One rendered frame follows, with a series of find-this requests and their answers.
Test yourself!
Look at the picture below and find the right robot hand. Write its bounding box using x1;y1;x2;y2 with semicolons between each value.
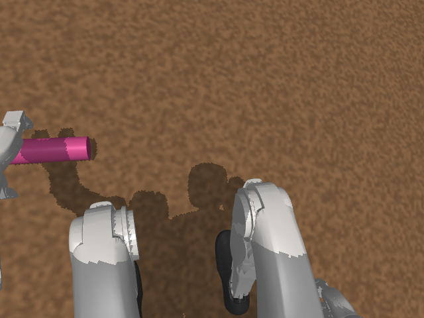
315;278;357;318

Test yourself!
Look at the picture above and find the left robot hand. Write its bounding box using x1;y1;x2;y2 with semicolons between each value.
0;111;34;199

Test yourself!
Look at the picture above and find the right robot foot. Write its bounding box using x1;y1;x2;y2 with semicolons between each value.
215;230;250;315

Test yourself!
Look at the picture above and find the bottle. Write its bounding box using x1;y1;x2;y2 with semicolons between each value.
10;136;91;164

